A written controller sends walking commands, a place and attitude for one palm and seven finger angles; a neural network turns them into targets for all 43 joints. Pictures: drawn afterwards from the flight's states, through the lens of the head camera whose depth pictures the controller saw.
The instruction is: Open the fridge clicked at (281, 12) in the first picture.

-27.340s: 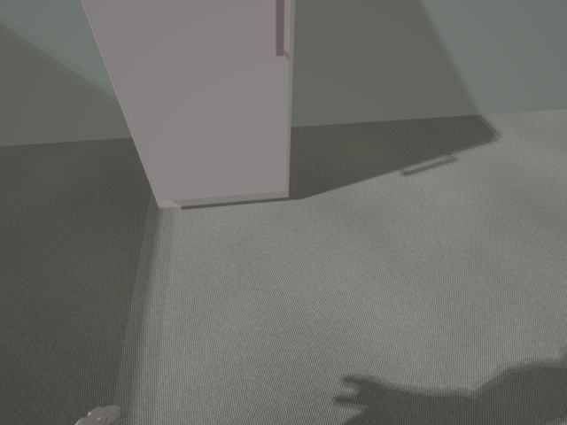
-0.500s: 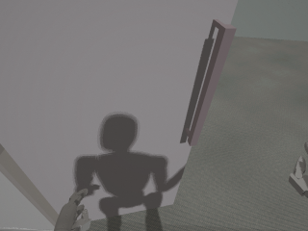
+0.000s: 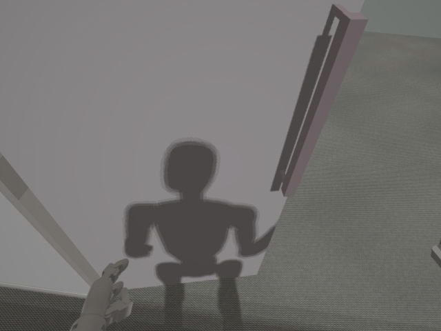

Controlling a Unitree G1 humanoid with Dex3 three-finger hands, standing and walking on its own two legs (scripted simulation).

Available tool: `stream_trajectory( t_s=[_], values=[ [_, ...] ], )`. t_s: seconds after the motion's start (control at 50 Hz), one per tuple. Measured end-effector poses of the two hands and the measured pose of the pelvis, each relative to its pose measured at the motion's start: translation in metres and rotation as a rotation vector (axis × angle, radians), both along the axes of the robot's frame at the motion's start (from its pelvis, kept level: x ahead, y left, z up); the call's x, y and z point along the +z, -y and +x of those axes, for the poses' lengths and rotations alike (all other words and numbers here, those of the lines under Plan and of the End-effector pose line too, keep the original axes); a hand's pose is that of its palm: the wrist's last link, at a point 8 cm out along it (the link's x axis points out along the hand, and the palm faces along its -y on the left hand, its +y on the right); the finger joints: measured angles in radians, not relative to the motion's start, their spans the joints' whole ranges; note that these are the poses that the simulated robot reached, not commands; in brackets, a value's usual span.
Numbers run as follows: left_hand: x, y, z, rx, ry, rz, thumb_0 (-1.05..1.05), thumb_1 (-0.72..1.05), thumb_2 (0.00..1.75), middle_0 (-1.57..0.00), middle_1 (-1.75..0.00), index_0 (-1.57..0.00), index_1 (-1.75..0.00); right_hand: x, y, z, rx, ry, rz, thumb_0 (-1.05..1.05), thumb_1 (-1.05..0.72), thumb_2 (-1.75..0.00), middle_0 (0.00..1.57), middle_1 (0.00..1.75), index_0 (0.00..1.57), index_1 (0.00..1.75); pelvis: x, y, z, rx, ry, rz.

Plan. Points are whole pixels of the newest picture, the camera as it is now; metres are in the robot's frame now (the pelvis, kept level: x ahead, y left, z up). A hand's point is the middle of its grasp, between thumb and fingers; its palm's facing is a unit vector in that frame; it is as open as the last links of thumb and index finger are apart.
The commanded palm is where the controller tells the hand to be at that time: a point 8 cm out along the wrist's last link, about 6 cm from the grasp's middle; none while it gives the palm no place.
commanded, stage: step back with the hand held close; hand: right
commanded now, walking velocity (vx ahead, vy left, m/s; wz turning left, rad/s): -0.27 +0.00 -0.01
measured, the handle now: (307, 121) +0.44 -0.14 +0.18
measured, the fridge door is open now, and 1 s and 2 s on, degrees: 76 76 76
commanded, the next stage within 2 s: stop stepping back and stand still in 1.28 s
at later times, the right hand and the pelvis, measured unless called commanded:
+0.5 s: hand out of the picture +0.14 -0.28 +0.16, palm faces +0.49 +0.75 -0.45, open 7.4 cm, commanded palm +0.07 -0.31 +0.17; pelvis -0.06 -0.01 -0.02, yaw -2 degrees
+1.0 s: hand out of the picture +0.10 -0.28 +0.16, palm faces +0.52 +0.71 -0.47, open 7.4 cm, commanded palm +0.03 -0.30 +0.17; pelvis -0.09 +0.01 -0.02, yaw -3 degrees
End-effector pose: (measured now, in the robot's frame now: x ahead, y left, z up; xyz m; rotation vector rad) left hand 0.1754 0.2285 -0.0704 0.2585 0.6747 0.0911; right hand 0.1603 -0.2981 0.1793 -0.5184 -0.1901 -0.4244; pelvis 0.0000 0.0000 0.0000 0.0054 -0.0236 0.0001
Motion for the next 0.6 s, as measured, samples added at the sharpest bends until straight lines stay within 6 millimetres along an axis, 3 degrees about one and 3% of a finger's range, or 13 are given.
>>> stream_trajectory(
  t_s=[0.14, 0.4, 0.6],
  values=[
    [-0.004, 0.0, -0.022, 0.048, -0.026, 0.012, 0.01, 0.9, 0.9, -0.2, -0.3, -0.2, -0.3, -0.006, 0.008, -0.015, 0.026, -0.046, -0.047, 0.01, -0.89, -0.9, 0.21, 0.3, 0.21, 0.3, -0.004, 0.007, -0.016, 0.007, -0.016, -0.011],
    [-0.013, 0.004, -0.06, 0.021, -0.018, 0.031, 0.02, 0.9, 0.9, -0.2, -0.3, -0.2, -0.3, -0.006, 0.012, -0.055, -0.009, 0.078, -0.062, 0.01, -0.89, -0.9, 0.21, 0.3, 0.21, 0.3, -0.017, 0.008, -0.049, -0.007, -0.009, -0.002],
    [-0.019, 0.002, -0.08, -0.006, -0.026, 0.046, 0.02, 0.9, 0.9, -0.2, -0.3, -0.2, -0.3, -0.003, 0.017, -0.08, -0.022, 0.121, -0.129, 0.01, -0.89, -0.9, 0.21, 0.3, 0.21, 0.3, -0.024, 0.004, -0.063, -0.068, -0.005, 0.006]
  ],
)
